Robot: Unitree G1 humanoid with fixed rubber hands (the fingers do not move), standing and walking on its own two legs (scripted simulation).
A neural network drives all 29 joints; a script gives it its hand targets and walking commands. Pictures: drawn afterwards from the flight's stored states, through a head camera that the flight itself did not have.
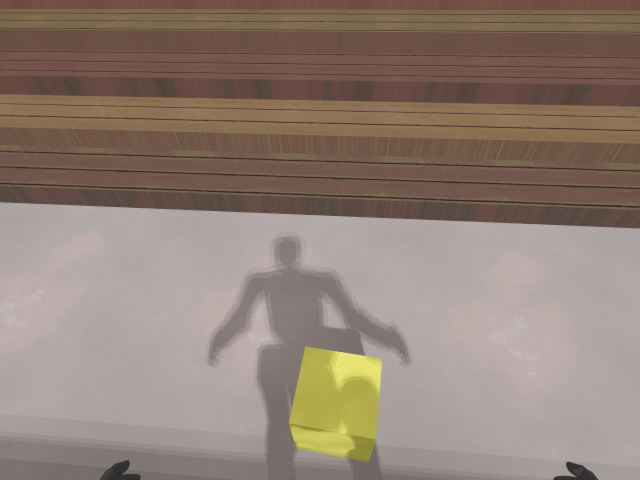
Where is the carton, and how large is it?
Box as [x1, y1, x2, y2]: [289, 347, 381, 461]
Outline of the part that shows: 305,347 289,420 289,425 296,447 368,461 375,440 381,359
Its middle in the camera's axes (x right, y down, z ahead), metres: +0.05 +0.47 +1.09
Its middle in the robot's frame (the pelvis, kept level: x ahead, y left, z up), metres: +0.41 +0.00 -0.66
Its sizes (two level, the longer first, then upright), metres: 0.210 0.200 0.250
